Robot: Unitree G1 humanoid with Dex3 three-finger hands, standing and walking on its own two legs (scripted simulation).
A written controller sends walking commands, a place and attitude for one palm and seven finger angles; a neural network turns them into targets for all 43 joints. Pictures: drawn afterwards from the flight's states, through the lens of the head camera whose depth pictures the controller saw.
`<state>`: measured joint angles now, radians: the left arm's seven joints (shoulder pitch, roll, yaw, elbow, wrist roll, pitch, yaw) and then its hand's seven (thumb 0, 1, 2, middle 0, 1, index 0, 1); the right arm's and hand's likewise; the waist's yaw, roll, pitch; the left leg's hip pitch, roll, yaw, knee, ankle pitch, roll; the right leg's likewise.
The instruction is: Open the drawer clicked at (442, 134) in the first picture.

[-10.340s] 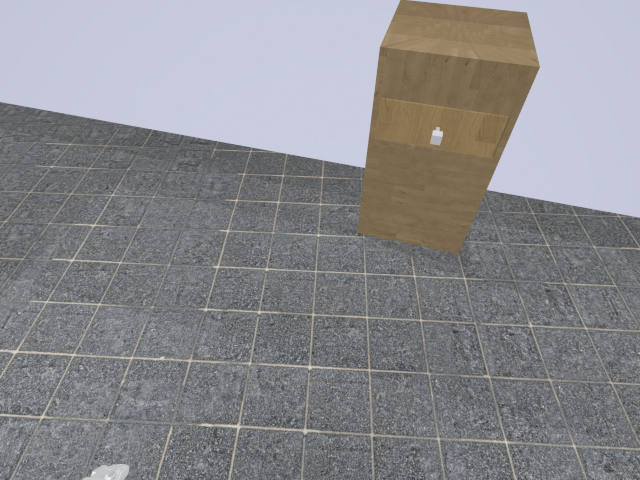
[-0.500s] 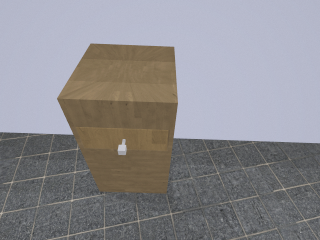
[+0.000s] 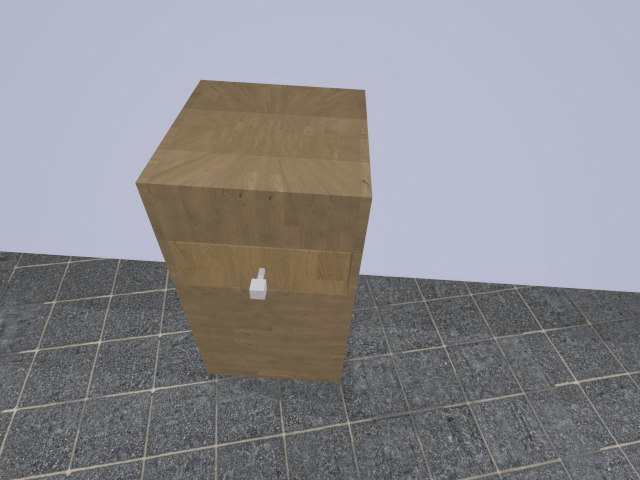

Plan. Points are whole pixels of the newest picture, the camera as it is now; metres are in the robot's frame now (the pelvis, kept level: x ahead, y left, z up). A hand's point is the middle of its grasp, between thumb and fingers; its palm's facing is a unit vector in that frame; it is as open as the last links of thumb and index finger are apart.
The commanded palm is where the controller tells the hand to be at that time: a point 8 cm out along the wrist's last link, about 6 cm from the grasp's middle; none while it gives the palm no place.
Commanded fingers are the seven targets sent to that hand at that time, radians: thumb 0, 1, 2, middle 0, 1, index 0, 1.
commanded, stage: look again from close up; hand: left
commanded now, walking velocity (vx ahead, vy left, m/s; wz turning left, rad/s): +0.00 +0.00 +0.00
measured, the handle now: (259, 282) +0.55 +0.16 -0.20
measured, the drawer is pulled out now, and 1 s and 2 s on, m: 0.00 0.00 0.00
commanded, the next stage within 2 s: come to a stop and stand still in 0.10 s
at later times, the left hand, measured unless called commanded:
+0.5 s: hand out of the picture -0.02 +0.18 -0.18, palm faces +0.02 -0.98 -0.19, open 7.4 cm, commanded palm none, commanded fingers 0.00 0.90 0.90 -0.20 -0.30 -0.20 -0.30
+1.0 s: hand out of the picture -0.02 +0.14 -0.18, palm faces +0.02 -0.99 -0.12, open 7.4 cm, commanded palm none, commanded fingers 0.00 0.90 0.90 -0.20 -0.30 -0.20 -0.30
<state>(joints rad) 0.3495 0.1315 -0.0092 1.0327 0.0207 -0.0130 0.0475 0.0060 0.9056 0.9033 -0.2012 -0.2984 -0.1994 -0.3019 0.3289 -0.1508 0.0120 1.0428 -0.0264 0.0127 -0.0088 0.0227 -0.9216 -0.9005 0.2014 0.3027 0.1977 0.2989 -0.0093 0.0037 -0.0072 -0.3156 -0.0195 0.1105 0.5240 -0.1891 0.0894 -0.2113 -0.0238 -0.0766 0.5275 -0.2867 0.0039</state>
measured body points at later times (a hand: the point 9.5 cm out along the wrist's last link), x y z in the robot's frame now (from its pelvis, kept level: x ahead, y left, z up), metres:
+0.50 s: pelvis -0.01 +0.01 +0.00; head -0.02 +0.01 +0.45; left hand -0.02 +0.23 -0.16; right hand +0.02 -0.23 -0.15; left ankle +0.06 +0.06 -0.73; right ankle +0.00 -0.13 -0.73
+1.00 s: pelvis -0.01 +0.00 +0.00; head -0.03 +0.02 +0.45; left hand -0.02 +0.20 -0.17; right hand -0.02 -0.22 -0.15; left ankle +0.06 +0.06 -0.73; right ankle +0.00 -0.13 -0.73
